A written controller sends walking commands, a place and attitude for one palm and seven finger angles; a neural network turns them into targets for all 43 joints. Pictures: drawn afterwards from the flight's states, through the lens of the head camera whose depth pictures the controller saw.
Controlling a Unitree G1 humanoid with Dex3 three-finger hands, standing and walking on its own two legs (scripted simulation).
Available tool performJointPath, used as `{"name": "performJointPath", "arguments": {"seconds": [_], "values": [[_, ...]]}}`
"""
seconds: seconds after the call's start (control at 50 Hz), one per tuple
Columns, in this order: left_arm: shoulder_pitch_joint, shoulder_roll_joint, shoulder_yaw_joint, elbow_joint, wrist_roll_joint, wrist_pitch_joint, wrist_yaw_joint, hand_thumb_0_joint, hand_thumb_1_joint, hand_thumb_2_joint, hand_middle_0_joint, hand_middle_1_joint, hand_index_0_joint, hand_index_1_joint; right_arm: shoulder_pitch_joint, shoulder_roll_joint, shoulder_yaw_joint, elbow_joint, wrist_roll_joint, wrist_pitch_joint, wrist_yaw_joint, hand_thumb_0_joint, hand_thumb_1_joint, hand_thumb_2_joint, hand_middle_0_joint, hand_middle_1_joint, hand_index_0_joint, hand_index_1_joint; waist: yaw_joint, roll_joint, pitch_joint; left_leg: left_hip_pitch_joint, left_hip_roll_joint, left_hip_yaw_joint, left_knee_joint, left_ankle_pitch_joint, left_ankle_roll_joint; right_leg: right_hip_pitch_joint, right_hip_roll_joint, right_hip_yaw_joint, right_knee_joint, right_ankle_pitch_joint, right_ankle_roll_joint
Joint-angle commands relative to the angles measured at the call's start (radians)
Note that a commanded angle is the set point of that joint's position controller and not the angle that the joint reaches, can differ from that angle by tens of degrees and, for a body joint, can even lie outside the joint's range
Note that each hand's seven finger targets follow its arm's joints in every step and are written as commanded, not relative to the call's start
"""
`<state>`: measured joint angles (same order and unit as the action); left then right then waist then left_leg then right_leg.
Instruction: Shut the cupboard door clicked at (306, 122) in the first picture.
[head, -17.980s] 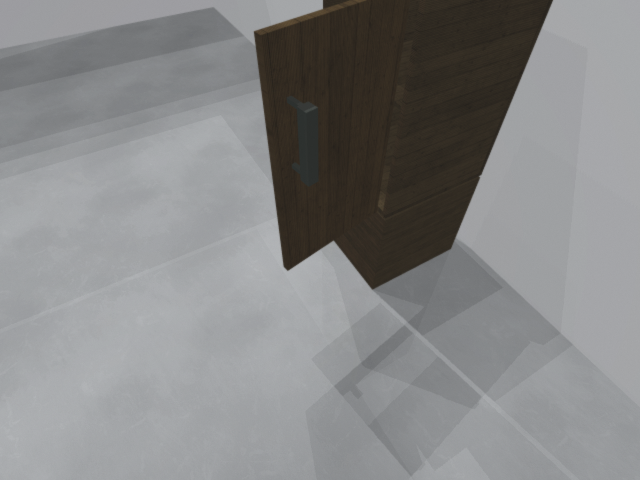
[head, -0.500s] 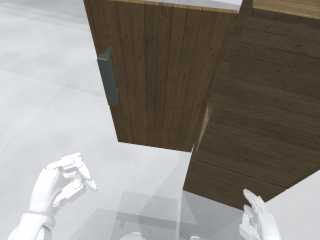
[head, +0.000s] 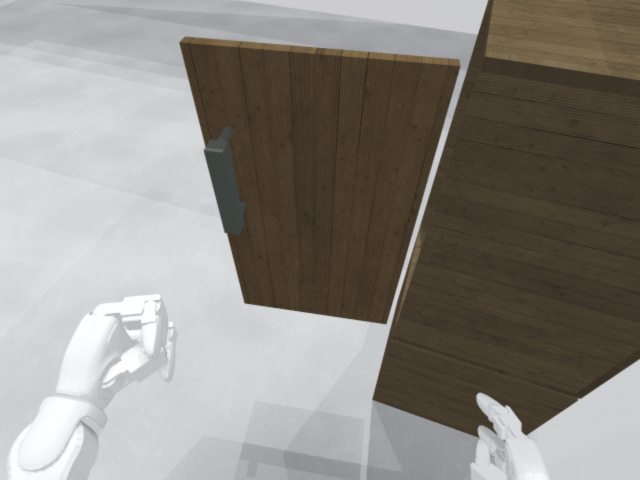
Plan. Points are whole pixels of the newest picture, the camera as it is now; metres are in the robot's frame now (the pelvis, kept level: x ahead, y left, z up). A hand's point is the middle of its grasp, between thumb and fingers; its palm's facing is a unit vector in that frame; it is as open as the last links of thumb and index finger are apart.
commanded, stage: raise the hand and make a fist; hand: left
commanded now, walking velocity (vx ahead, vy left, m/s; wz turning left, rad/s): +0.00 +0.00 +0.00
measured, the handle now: (230, 182) +0.51 +0.18 +0.09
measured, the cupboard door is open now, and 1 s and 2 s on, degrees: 100 100 100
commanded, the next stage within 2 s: bring the fist close to the handle in 0.28 s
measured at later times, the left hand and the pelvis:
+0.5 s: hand (184, 357) +0.23 +0.17 +0.09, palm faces -0.06 -1.00 -0.06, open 3.1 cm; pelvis -0.01 -0.02 +0.00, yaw +0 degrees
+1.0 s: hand (216, 272) +0.34 +0.16 +0.09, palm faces -0.08 -1.00 -0.03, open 3.1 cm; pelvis +0.00 -0.02 +0.01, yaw -1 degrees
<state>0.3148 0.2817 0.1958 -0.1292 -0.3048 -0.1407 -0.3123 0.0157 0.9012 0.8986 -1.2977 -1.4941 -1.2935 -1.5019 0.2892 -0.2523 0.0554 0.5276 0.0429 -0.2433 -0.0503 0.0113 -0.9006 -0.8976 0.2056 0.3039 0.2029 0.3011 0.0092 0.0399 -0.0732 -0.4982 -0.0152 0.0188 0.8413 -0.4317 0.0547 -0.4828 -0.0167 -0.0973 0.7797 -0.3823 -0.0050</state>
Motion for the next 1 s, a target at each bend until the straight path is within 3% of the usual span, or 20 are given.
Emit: {"name": "performJointPath", "arguments": {"seconds": [0.0,0.1,0.14,0.16,0.2,0.26,0.3,0.36,0.4,0.46,0.48,0.5,0.52,0.66,0.7,0.74,0.8,0.86,0.9,0.98], "values": [[-0.079,0.144,0.088,-0.191,-0.014,-0.067,0.003,0.0,0.9,0.9,-1.3,-1.5,-1.3,-1.5,-0.083,-0.13,-0.059,-0.156,0.003,-0.065,-0.013,0.0,-0.9,-0.9,0.2,0.3,0.2,0.3,0.009,-0.005,-0.116,0.061,0.022,-0.083,-0.18,0.253,-0.046,0.081,0.027,0.021,-0.095,0.19,-0.024],[-0.093,0.144,0.086,-0.197,-0.012,-0.099,0.014,0.0,0.9,0.9,-1.3,-1.5,-1.3,-1.5,-0.086,-0.127,-0.06,-0.148,0.003,-0.075,-0.015,0.0,-0.9,-0.9,0.2,0.3,0.2,0.3,0.005,0.001,-0.104,0.053,0.017,-0.071,-0.179,0.22,-0.039,0.083,0.022,0.035,-0.107,0.159,-0.023],[-0.103,0.132,0.076,-0.215,-0.011,-0.114,0.015,0.0,0.9,0.9,-1.3,-1.5,-1.3,-1.5,-0.089,-0.124,-0.061,-0.145,0.004,-0.082,-0.014,0.0,-0.9,-0.9,0.2,0.3,0.2,0.3,0.004,0.035,-0.12,0.065,0.016,-0.067,-0.179,0.212,-0.039,0.08,0.019,0.037,-0.108,0.152,-0.023],[-0.096,0.133,0.079,-0.212,-0.011,-0.12,0.017,0.0,0.9,0.9,-1.3,-1.5,-1.3,-1.5,-0.087,-0.123,-0.063,-0.144,0.003,-0.085,-0.015,0.0,-0.9,-0.9,0.2,0.3,0.2,0.3,0.003,0.033,-0.125,0.068,0.015,-0.065,-0.178,0.214,-0.039,0.079,0.019,0.037,-0.108,0.157,-0.022],[-0.084,0.142,0.085,-0.177,-0.012,-0.118,0.015,0.0,0.9,0.9,-1.3,-1.5,-1.3,-1.5,-0.084,-0.129,-0.063,-0.136,0.002,-0.085,-0.016,0.0,-0.9,-0.9,0.2,0.3,0.2,0.3,-0.004,-0.033,-0.109,0.041,0.014,-0.061,-0.167,0.201,-0.032,0.085,0.017,0.051,-0.123,0.141,-0.017],[-0.1,0.127,0.068,-0.182,-0.015,-0.122,0.008,0.0,0.9,0.9,-1.3,-1.5,-1.3,-1.5,-0.094,-0.128,-0.063,-0.136,0.005,-0.09,-0.018,0.0,-0.9,-0.9,0.2,0.3,0.2,0.3,-0.003,0.004,-0.099,0.043,0.011,-0.056,-0.171,0.174,-0.032,0.075,0.012,0.055,-0.131,0.109,-0.016],[-0.098,0.144,0.08,-0.171,-0.015,-0.12,0.007,0.0,0.9,0.9,-1.3,-1.5,-1.3,-1.5,-0.091,-0.131,-0.063,-0.131,0.003,-0.091,-0.019,0.0,-0.9,-0.9,0.2,0.3,0.2,0.3,-0.007,-0.026,-0.101,0.035,0.012,-0.056,-0.164,0.175,-0.028,0.082,0.011,0.066,-0.137,0.105,-0.013],[-0.1,0.132,0.073,-0.175,-0.016,-0.122,0.004,0.0,0.9,0.9,-1.3,-1.5,-1.3,-1.5,-0.094,-0.126,-0.062,-0.134,0.005,-0.094,-0.022,0.0,-0.9,-0.9,0.2,0.3,0.2,0.3,-0.006,-0.019,-0.1,0.036,0.01,-0.052,-0.163,0.174,-0.028,0.082,0.006,0.071,-0.145,0.098,-0.011],[-0.198,0.175,0.099,-0.139,-0.015,-0.124,0.011,0.0,0.9,0.9,-1.3,-1.5,-1.3,-1.5,-0.088,-0.136,-0.059,-0.11,0.001,-0.087,-0.029,0.0,-0.9,-0.9,0.2,0.3,0.2,0.3,-0.024,-0.044,-0.07,0.012,0.012,-0.054,-0.153,0.15,-0.025,0.067,0.006,0.087,-0.157,0.056,-0.008],[-0.34,0.169,0.08,-0.096,-0.013,-0.133,0.003,0.0,0.9,0.9,-1.3,-1.5,-1.3,-1.5,-0.093,-0.134,-0.059,-0.094,0.007,-0.083,-0.041,0.0,-0.9,-0.9,0.2,0.3,0.2,0.3,-0.035,0.006,-0.093,0.038,0.01,-0.052,-0.155,0.127,-0.024,0.052,0.002,0.091,-0.163,0.024,-0.007],[-0.348,0.165,0.078,-0.071,-0.015,-0.129,0.001,0.0,0.9,0.9,-1.3,-1.5,-1.3,-1.5,-0.094,-0.134,-0.058,-0.094,0.008,-0.084,-0.043,0.0,-0.9,-0.9,0.2,0.3,0.2,0.3,-0.029,0.0,-0.1,0.038,0.01,-0.054,-0.16,0.129,-0.025,0.057,0.002,0.086,-0.16,0.03,-0.007],[-0.386,0.176,0.074,-0.042,-0.012,-0.126,0.0,0.0,0.9,0.9,-1.3,-1.5,-1.3,-1.5,-0.09,-0.14,-0.056,-0.084,0.008,-0.08,-0.046,0.0,-0.9,-0.9,0.2,0.3,0.2,0.3,-0.04,-0.028,-0.094,0.033,0.012,-0.058,-0.16,0.133,-0.023,0.062,0.003,0.088,-0.163,0.032,-0.007],[-0.4,0.149,0.052,-0.023,-0.011,-0.122,-0.006,0.0,0.9,0.9,-1.3,-1.5,-1.3,-1.5,-0.092,-0.135,-0.057,-0.084,0.009,-0.081,-0.046,0.0,-0.9,-0.9,0.2,0.3,0.2,0.3,-0.034,-0.012,-0.114,0.045,0.009,-0.056,-0.163,0.147,-0.022,0.07,0.001,0.09,-0.16,0.055,-0.007],[-0.442,0.201,0.116,0.106,-0.013,-0.09,-0.013,0.0,0.9,0.9,-1.3,-1.5,-1.3,-1.5,-0.077,-0.138,-0.062,-0.08,0.007,-0.058,-0.038,0.0,-0.9,-0.9,0.2,0.3,0.2,0.3,0.0,-0.032,-0.198,0.058,0.007,-0.036,-0.169,0.281,-0.027,0.162,-0.007,0.089,-0.135,0.252,-0.006],[-0.469,0.225,0.141,0.152,-0.014,-0.087,-0.009,0.0,0.9,0.9,-1.3,-1.5,-1.3,-1.5,-0.072,-0.142,-0.061,-0.076,0.005,-0.045,-0.035,0.0,-0.9,-0.9,0.2,0.3,0.2,0.3,-0.003,-0.057,-0.173,0.04,0.009,-0.034,-0.169,0.291,-0.028,0.166,-0.006,0.091,-0.135,0.27,-0.005],[-0.529,0.189,0.104,0.157,-0.006,-0.096,-0.008,0.0,0.9,0.9,-1.3,-1.5,-1.3,-1.5,-0.074,-0.137,-0.063,-0.08,0.008,-0.038,-0.03,0.0,-0.9,-0.9,0.2,0.3,0.2,0.3,-0.01,-0.018,-0.173,0.056,0.007,-0.027,-0.176,0.291,-0.029,0.143,-0.005,0.086,-0.132,0.274,-0.006],[-0.609,0.213,0.11,0.182,0.003,-0.111,0.003,0.0,0.9,0.9,-1.3,-1.5,-1.3,-1.5,-0.064,-0.143,-0.067,-0.07,0.006,-0.03,-0.031,0.0,-0.9,-0.9,0.2,0.3,0.2,0.3,-0.022,-0.045,-0.186,0.066,0.011,-0.027,-0.173,0.29,-0.026,0.145,-0.002,0.088,-0.133,0.272,-0.005],[-0.702,0.193,0.082,0.213,0.013,-0.12,0.006,0.0,0.9,0.9,-1.3,-1.5,-1.3,-1.5,-0.055,-0.142,-0.069,-0.058,0.008,-0.023,-0.029,0.0,-0.9,-0.9,0.2,0.3,0.2,0.3,-0.035,-0.004,-0.207,0.089,0.01,-0.026,-0.177,0.289,-0.028,0.122,0.0,0.082,-0.128,0.275,-0.007],[-0.728,0.236,0.117,0.268,0.017,-0.122,0.01,0.0,0.9,0.9,-1.3,-1.5,-1.3,-1.5,-0.047,-0.149,-0.071,-0.047,0.005,-0.013,-0.031,0.0,-0.9,-0.9,0.2,0.3,0.2,0.3,-0.033,-0.046,-0.207,0.073,0.013,-0.026,-0.175,0.291,-0.025,0.138,-0.001,0.088,-0.13,0.277,-0.007],[-0.821,0.202,0.083,0.303,0.022,-0.132,0.008,0.0,0.9,0.9,-1.3,-1.5,-1.3,-1.5,-0.041,-0.143,-0.072,-0.039,0.007,0.001,-0.025,0.0,-0.9,-0.9,0.2,0.3,0.2,0.3,-0.036,0.011,-0.258,0.112,0.011,-0.027,-0.182,0.322,-0.031,0.132,0.0,0.077,-0.118,0.313,-0.014]]}}
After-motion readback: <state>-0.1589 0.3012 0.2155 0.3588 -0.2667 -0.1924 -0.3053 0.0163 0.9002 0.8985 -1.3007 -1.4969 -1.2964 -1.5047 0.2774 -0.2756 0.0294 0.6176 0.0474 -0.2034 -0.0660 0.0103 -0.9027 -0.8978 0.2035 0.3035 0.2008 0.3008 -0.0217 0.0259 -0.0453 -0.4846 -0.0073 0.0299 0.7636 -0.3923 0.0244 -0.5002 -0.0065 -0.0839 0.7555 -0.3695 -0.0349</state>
